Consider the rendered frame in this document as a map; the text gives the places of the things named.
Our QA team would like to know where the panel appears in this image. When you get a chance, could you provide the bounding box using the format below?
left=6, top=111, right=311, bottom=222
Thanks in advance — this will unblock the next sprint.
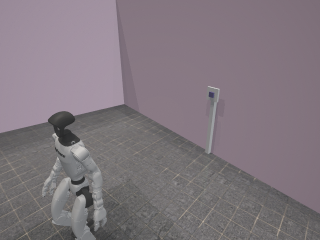
left=205, top=86, right=220, bottom=154

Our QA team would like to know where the robot head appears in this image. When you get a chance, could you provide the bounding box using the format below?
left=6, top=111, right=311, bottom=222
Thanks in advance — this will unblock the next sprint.
left=48, top=111, right=80, bottom=147

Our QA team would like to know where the left robot upper arm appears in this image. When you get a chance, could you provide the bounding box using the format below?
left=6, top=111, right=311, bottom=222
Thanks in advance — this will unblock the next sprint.
left=71, top=144, right=102, bottom=181

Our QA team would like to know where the robot left forearm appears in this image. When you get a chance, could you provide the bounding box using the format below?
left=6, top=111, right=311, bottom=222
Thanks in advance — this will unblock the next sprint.
left=91, top=172, right=104, bottom=210

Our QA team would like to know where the right robot upper arm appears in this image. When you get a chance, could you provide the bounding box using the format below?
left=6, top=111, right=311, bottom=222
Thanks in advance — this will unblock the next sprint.
left=52, top=133, right=58, bottom=141

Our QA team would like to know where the button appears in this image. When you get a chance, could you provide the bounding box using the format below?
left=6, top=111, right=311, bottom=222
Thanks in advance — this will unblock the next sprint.
left=208, top=91, right=215, bottom=98

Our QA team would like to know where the robot right forearm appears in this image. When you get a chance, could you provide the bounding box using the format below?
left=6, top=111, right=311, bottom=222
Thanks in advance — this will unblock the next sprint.
left=49, top=157, right=63, bottom=179

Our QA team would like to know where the robot left hand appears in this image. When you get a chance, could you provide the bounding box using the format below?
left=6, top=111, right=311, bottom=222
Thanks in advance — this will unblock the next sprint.
left=93, top=207, right=107, bottom=232

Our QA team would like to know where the right robot thigh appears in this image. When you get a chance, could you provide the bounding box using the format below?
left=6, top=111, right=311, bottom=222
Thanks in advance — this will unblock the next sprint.
left=51, top=177, right=70, bottom=224

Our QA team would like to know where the robot right hand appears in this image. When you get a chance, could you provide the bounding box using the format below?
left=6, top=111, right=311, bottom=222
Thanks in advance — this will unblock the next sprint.
left=42, top=177, right=57, bottom=197

